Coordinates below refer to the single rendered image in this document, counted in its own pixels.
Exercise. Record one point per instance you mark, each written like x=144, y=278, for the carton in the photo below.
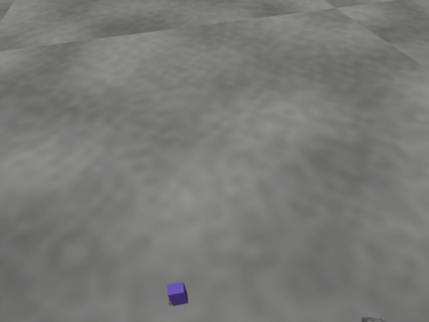
x=177, y=293

